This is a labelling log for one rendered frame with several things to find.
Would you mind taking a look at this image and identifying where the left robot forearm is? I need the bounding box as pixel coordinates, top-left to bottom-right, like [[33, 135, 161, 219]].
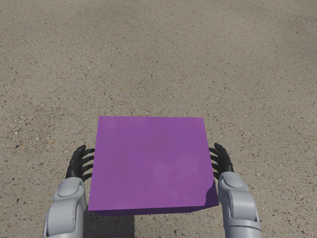
[[43, 177, 87, 238]]

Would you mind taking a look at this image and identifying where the robot right hand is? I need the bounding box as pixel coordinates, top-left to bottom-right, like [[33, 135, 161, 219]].
[[209, 143, 234, 180]]

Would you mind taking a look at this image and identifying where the carton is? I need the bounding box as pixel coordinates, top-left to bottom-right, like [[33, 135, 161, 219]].
[[88, 116, 219, 217]]

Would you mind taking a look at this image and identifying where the right robot forearm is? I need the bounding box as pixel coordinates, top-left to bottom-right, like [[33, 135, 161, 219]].
[[217, 172, 263, 238]]

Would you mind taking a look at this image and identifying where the robot left hand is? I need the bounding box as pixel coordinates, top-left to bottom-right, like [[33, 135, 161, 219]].
[[65, 145, 95, 182]]

